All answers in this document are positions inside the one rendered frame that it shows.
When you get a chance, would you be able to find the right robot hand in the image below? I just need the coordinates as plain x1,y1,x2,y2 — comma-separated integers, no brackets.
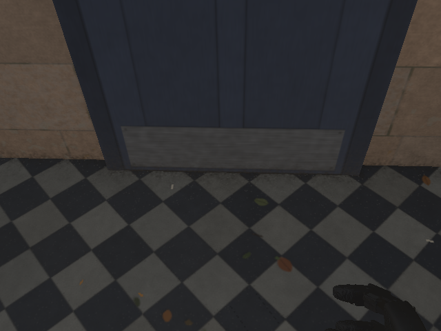
325,283,427,331

